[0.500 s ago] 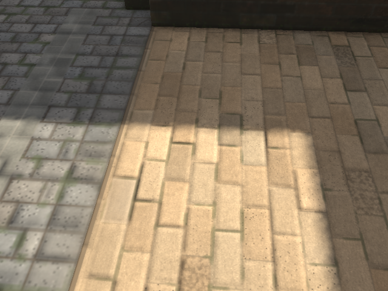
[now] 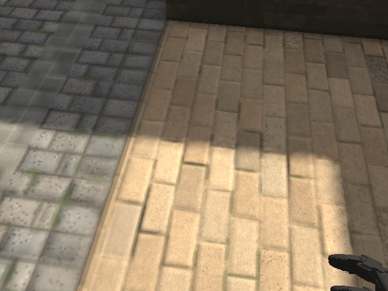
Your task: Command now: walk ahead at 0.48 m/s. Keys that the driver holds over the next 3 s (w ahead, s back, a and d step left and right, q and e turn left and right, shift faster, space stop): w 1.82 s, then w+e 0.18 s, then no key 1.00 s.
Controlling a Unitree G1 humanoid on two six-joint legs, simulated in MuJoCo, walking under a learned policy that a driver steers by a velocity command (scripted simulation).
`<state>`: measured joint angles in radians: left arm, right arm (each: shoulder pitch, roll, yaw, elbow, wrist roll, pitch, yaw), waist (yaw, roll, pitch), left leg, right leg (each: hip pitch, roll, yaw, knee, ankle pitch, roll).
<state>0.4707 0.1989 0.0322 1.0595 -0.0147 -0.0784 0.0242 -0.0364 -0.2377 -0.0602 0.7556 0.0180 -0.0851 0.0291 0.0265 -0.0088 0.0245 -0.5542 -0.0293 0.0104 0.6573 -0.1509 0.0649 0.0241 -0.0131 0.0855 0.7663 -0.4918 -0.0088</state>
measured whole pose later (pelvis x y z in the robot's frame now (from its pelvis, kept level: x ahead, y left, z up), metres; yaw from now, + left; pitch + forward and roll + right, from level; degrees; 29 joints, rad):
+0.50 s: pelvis +0.26 -0.04 +0.02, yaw +0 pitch +3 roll +3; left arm 0.08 0.23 0.05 0.84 -0.02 -0.10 -0.02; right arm 0.40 -0.25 -0.06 0.98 0.02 -0.07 -0.01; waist -0.06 -0.02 -0.03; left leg 0.00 -0.02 0.00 0.33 -0.37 -0.01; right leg -0.49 -0.06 -0.01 0.50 -0.07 -0.04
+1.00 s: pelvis +0.52 -0.06 +0.03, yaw +0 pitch +3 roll -1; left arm 0.42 0.22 0.05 0.99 -0.01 -0.08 0.01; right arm -0.01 -0.22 -0.04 0.81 0.02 -0.08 0.04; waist 0.08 0.04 0.01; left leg -0.63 0.06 0.01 0.55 0.04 0.05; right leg 0.08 0.05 -0.05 0.20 -0.32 -0.03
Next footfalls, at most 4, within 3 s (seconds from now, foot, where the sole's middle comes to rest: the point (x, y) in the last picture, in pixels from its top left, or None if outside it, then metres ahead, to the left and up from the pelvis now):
0.50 right None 0.42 -0.16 -0.74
1.08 left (188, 212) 0.75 0.06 -0.74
1.64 right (245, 150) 1.06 -0.17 -0.74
2.14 left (194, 102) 1.34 0.06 -0.74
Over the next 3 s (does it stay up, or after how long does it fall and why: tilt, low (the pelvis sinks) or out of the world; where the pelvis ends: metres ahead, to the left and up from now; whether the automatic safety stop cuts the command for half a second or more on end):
stays up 1.27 -0.06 0.03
